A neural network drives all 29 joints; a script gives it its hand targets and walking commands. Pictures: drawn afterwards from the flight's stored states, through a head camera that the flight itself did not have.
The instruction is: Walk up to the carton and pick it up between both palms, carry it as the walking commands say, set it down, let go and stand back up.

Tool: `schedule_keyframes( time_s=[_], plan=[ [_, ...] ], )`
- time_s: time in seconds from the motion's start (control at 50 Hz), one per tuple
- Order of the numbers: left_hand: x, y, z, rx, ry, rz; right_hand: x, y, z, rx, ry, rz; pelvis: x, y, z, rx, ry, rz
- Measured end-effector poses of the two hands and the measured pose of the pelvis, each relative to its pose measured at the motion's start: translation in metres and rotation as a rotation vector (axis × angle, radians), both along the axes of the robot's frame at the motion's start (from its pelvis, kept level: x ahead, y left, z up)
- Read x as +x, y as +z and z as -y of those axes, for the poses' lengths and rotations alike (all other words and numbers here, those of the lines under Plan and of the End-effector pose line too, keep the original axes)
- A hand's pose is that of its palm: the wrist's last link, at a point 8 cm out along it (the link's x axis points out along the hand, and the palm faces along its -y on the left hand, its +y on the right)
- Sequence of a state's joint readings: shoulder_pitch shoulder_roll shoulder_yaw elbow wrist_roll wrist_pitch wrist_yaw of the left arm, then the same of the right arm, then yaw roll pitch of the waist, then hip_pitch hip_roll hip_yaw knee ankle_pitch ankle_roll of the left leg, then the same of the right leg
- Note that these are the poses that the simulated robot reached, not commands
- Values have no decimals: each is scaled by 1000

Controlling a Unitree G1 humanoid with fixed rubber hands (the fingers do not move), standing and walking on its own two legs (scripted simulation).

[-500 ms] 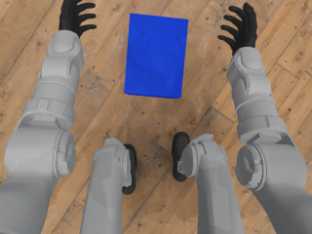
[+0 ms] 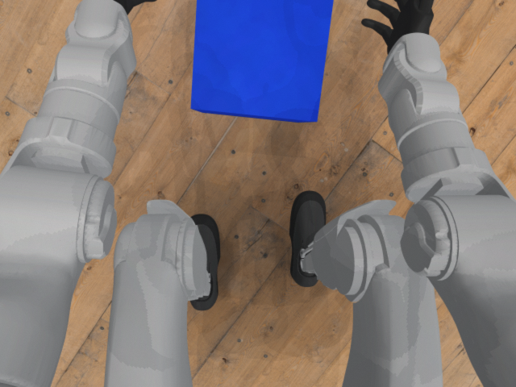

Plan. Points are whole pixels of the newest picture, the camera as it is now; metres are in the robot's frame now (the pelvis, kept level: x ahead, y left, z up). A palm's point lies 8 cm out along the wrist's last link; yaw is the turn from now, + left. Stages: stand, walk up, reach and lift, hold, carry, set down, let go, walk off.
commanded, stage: reach and lift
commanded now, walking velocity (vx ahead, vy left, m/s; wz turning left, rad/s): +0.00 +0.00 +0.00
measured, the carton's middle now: (259, 38) +0.55 -0.01 -0.33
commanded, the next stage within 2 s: none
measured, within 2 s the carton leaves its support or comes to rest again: leaves its support in 1.76 s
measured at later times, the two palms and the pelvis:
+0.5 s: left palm (143, 28) +0.54 +0.16 -0.25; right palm (386, 33) +0.54 -0.18 -0.23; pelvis -0.01 +0.00 -0.05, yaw +0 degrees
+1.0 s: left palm (159, 27) +0.54 +0.14 -0.25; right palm (364, 33) +0.54 -0.15 -0.24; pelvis -0.01 +0.00 -0.05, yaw +0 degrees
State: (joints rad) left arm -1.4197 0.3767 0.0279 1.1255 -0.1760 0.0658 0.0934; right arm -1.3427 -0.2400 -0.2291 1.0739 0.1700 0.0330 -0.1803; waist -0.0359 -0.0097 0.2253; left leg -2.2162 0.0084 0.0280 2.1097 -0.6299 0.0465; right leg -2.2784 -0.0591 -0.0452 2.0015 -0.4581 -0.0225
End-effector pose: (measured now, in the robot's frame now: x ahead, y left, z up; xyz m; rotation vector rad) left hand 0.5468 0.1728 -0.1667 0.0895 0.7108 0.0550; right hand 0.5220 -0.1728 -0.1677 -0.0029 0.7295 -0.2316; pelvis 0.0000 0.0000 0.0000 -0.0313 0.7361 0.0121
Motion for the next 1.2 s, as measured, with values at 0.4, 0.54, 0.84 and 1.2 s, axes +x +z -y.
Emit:
schedule_keyframes(
  time_s=[0.4,0.54,0.84,1.2],
  plan=[
    [-8,-91,9,-22,-29,-30,18,-68,5,-10,13,-28,-10,-51,-1,-2,-8,95],
    [-3,-81,9,-25,-30,-13,17,-64,3,-9,14,-25,-11,-53,0,-1,-3,104],
    [-4,-77,17,-20,-53,-31,15,-65,-16,7,46,-36,-12,-49,0,3,0,93],
    [-3,-81,33,-23,-71,-36,19,-67,-27,7,59,-35,-8,-46,2,2,6,89]
  ],
)
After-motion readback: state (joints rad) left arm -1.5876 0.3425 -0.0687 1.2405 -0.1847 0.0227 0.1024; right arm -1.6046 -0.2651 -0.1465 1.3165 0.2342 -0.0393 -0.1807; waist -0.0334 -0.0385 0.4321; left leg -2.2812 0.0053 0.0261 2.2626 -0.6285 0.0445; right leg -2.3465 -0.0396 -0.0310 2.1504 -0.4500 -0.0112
